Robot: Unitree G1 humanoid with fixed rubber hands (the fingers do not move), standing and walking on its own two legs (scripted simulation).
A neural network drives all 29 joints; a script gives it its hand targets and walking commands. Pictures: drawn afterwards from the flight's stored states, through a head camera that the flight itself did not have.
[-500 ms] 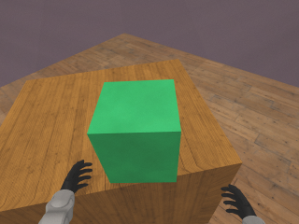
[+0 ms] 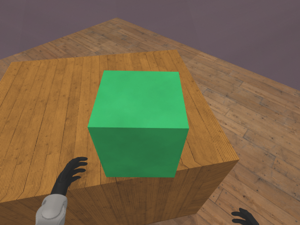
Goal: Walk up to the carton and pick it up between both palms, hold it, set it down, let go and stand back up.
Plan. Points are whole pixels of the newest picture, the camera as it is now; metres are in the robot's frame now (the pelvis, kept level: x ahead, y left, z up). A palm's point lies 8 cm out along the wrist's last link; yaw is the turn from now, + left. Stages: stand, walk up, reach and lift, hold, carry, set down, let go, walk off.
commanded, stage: stand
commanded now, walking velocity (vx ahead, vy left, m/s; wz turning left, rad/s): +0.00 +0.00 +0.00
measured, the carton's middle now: (140, 126) +0.37 +0.04 +0.05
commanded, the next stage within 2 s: none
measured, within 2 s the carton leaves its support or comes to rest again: neither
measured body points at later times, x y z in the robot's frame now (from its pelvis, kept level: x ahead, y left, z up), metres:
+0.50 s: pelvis +0.00 +0.00 +0.00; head -0.01 +0.01 +0.45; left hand +0.23 +0.24 -0.01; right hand +0.13 -0.26 -0.10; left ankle +0.03 +0.12 -0.74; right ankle +0.00 -0.10 -0.74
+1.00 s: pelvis +0.00 -0.01 +0.00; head -0.01 +0.00 +0.45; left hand +0.23 +0.24 -0.01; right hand +0.13 -0.26 -0.10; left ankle +0.03 +0.12 -0.74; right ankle +0.00 -0.10 -0.74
